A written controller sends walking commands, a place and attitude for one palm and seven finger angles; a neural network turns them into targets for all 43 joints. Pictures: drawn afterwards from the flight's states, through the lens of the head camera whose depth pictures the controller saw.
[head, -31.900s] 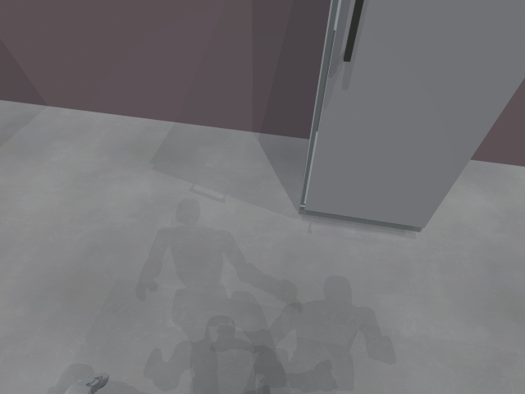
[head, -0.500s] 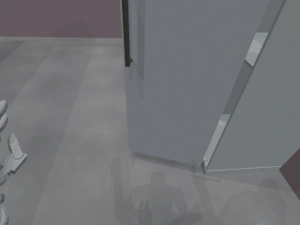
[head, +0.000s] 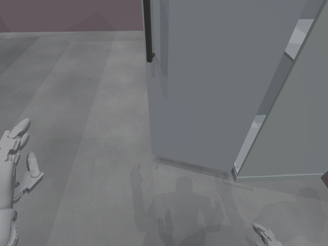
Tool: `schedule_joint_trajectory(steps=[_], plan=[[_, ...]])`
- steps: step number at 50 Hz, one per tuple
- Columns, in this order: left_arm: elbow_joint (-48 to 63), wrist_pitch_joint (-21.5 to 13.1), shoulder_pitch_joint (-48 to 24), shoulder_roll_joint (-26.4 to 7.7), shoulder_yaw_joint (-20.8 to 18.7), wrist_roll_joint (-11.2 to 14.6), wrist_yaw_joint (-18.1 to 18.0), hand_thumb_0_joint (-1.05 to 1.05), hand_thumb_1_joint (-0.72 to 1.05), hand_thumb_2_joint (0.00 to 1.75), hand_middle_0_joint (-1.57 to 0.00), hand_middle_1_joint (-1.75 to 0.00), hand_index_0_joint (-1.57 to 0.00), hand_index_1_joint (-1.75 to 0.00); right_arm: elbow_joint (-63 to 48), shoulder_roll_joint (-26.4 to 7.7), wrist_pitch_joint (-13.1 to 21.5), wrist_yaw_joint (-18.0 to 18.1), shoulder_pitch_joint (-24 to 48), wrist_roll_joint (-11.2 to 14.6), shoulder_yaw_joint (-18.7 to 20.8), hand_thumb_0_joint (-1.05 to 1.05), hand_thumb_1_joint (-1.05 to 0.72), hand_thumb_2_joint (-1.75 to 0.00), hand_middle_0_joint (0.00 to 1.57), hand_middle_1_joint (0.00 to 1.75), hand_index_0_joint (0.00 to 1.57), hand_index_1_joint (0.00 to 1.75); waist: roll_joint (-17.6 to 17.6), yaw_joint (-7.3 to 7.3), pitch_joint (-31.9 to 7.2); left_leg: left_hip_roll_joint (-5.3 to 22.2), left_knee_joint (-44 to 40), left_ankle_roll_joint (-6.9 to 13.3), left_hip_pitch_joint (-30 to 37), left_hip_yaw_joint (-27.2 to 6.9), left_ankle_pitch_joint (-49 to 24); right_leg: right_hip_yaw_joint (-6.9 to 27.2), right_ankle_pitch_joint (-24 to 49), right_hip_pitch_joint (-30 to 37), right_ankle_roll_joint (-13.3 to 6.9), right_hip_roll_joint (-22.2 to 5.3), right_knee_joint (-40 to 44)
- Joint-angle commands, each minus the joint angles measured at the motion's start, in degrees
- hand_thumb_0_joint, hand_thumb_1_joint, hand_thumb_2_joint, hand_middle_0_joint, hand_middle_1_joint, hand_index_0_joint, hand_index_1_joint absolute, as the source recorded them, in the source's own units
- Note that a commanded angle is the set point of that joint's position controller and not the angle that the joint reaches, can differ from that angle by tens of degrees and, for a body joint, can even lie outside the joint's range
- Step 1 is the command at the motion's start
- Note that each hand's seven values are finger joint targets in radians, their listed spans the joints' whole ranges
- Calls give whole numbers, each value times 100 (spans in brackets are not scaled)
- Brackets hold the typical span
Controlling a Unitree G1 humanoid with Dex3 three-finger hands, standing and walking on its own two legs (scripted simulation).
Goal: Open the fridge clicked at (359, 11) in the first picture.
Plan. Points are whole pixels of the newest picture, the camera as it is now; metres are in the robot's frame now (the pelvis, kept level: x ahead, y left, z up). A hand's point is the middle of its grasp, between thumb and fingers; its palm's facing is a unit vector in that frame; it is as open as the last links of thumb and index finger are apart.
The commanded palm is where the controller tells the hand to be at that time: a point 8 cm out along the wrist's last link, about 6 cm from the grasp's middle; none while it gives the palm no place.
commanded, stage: let the arm hang, fingers relaxed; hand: left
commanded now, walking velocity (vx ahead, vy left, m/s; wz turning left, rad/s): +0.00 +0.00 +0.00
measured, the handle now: (149, 13) +0.82 +0.12 +0.25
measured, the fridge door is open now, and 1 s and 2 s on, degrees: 71 71 71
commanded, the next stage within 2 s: look to check the result in 1.06 s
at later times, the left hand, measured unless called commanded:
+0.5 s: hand out of the picture -0.02 +0.25 -0.16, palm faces +0.01 -0.97 -0.26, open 7.2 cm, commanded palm none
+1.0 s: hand out of the picture +0.09 +0.28 -0.14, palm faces -0.05 -0.94 -0.33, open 7.4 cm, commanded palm none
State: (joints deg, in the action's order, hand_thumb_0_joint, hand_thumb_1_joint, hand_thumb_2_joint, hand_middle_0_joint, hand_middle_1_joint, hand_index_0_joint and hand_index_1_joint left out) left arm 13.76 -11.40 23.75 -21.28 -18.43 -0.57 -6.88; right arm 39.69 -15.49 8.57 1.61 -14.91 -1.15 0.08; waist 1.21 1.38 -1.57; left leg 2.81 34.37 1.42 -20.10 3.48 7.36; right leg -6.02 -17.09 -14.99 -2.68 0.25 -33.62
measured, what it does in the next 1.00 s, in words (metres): stands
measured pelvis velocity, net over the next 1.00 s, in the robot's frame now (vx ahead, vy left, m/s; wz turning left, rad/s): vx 0.01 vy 0.04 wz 0.00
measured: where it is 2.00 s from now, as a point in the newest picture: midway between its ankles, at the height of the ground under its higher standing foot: outside the picture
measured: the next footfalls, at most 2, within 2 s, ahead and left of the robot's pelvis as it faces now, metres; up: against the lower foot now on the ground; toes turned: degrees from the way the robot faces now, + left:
none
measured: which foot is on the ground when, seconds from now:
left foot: down 0.00-1.00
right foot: down 0.00-1.00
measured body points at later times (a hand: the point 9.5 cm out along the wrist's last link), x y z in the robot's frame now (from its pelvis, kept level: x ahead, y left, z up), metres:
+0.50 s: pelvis -0.02 +0.03 +0.01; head +0.01 +0.04 +0.46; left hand -0.02 +0.30 -0.14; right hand +0.02 -0.24 -0.13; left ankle +0.04 +0.13 -0.73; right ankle +0.01 -0.09 -0.73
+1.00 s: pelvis +0.01 +0.04 +0.02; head +0.02 +0.03 +0.47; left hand +0.10 +0.33 -0.11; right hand +0.10 -0.26 -0.12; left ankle +0.04 +0.13 -0.73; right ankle +0.01 -0.09 -0.73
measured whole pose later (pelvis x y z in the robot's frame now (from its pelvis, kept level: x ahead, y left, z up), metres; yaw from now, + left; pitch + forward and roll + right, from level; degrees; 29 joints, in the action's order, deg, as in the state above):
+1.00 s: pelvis +0.01 +0.04 +0.02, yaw +0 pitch -1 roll +0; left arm -64.0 -0.9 5.9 -19.3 0.4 -1.1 0.5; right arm 63.8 -19.3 0.4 -0.5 -5.1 -1.1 0.4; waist 0.5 -0.8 2.0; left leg -1.1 19.6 2.5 -10.8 3.9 8.0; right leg -0.6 -11.1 -8.2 0.6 -0.9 -20.3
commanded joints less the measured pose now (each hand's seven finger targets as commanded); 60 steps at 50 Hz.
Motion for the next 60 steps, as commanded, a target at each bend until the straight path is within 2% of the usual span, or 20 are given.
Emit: schedule_joint_trajectory(steps=[1,2,3,4,5,6,7,8,9,10,11,13,14,15,17,21,26,39,50,60], plan=[[-2465,1209,-7,251,1266,-95,601,0,90,90,-20,-30,-20,-30,-288,-982,-513,-167,542,-32,280,0,-90,-90,20,30,20,30,919,-184,-258,1536,-1144,923,-75,-1800,-1453,484,-1723,-721,360,-214,-1867],[-2585,1194,-165,153,1331,-94,626,0,90,90,-20,-30,-20,-30,-385,-1043,-574,-118,662,-104,237,0,-90,-90,20,30,20,30,452,-125,-170,1444,-1135,964,-577,-1888,-868,664,-1653,-435,367,-223,-1569],[-2863,1156,-444,26,1321,-63,660,0,90,90,-20,-30,-20,-30,-382,-1040,-545,-110,722,-123,195,0,-90,-90,20,30,20,30,145,-80,-176,1250,-1068,876,-568,-1898,-1251,628,-1201,-189,317,-219,-1105],[-3246,1130,-530,-186,1298,-78,662,0,90,90,-20,-30,-20,-30,-300,-1133,-563,-110,807,-106,195,0,-90,-90,20,30,20,30,-100,19,-351,1017,-807,694,-463,-1627,-1477,572,-282,221,272,-246,-523],[-3597,1101,-564,-388,1330,-96,648,0,90,90,-20,-30,-20,-30,-242,-1078,-600,-109,811,-72,186,0,-90,-90,20,30,20,30,-638,54,-576,641,-501,438,-400,-1247,-1195,762,629,545,202,-349,-27],[-3992,1047,-636,-528,1346,-118,645,0,90,90,-20,-30,-20,-30,-113,-967,-650,-113,848,-14,217,0,-90,-90,20,30,20,30,-1198,-17,-563,239,-139,172,-387,-811,-281,1340,980,459,70,-824,520],[-4374,1035,-817,-529,1429,-115,658,0,90,90,-20,-30,-20,-30,45,-743,-749,-142,729,11,199,0,-90,-90,20,30,20,30,-1453,-184,-357,-126,184,-39,-196,-524,812,1935,528,-122,-194,-1356,1191],[-4644,1063,-1187,-549,1509,-108,659,0,90,90,-20,-30,-20,-30,235,-713,-882,-155,600,-15,215,0,-90,-90,20,30,20,30,-1477,-317,-17,-257,529,-114,149,-405,1506,2177,-607,-840,-453,-1596,1753],[-4841,1091,-1448,-576,1530,-117,634,0,90,90,-20,-30,-20,-30,382,-774,-967,-155,599,-48,243,0,-90,-90,20,30,20,30,-1199,-348,258,-239,778,-94,335,-395,1455,2199,-1125,-1192,-561,-1518,1975],[-5040,1097,-1528,-585,1553,-118,614,0,90,90,-20,-30,-20,-30,476,-792,-990,-164,581,-57,237,0,-90,-90,20,30,20,30,-826,-375,348,-218,711,-84,414,-369,1272,2062,-895,-1191,-552,-1360,1938],[-5279,1054,-1527,-509,1567,-98,611,0,90,90,-20,-30,-20,-30,620,-670,-954,-156,477,-57,215,0,-90,-90,20,30,20,30,-403,-415,274,-194,327,-60,532,-383,841,1866,-73,-907,-514,-1234,1664],[-5763,980,-1369,-383,1620,-44,608,0,90,90,-20,-30,-20,-30,871,-587,-875,-123,376,-25,151,0,-90,-90,20,30,20,30,197,-386,-102,34,-517,-28,855,-632,-177,1385,781,-336,-215,-900,1141],[-5952,963,-1200,-232,1593,-38,601,0,90,90,-20,-30,-20,-30,952,-683,-819,-82,464,-41,173,0,-90,-90,20,30,20,30,465,-258,-306,257,-724,37,892,-800,-452,1220,1014,-6,-81,-703,1026],[-6114,981,-1074,-211,1574,-42,591,0,90,90,-20,-30,-20,-30,1006,-809,-804,-60,551,-41,204,0,-90,-90,20,30,20,30,611,-156,-451,411,-834,96,775,-950,-329,1094,822,277,-13,-596,1087],[-6482,1057,-1062,-235,1596,-29,602,0,90,90,-20,-30,-20,-30,1216,-733,-855,-56,656,-30,196,0,-90,-90,20,30,20,30,931,-112,-137,363,-1197,90,362,-981,680,1061,-4,386,-27,-556,1309],[-6915,1070,-1142,-411,1559,-46,651,0,90,90,-20,-30,-20,-30,1503,-964,-877,-40,468,-29,292,0,-90,-90,20,30,20,30,304,-139,165,358,-1598,111,251,-1070,1606,1030,-590,271,-80,-507,1586],[-7276,1061,-1121,-553,1524,-61,668,0,90,90,-20,-30,-20,-30,1755,-1214,-825,-34,478,-24,369,0,-90,-90,20,30,20,30,109,-82,163,479,-1990,171,302,-1265,1881,904,-381,375,-67,-452,1473],[-7565,992,-1576,-896,1625,-45,672,0,90,90,-20,-30,-20,-30,2105,-1499,-770,-104,905,7,326,0,-90,-90,20,30,20,30,-144,-157,344,482,-2108,103,846,-1102,1018,1057,96,256,14,-627,1700],[-7531,919,-1857,-1005,1642,-26,651,0,90,90,-20,-30,-20,-30,2143,-1566,-695,-116,1162,39,247,0,-90,-90,20,30,20,30,12,-179,-126,476,-1863,55,1359,-852,-490,1086,1023,633,59,-728,1717],[-7515,908,-1954,-964,1628,-16,640,0,90,90,-20,-30,-20,-30,2177,-1547,-696,-84,1195,41,211,0,-90,-90,20,30,20,30,-59,-205,-228,481,-1811,30,1530,-762,-829,1071,1427,825,37,-759,1774]])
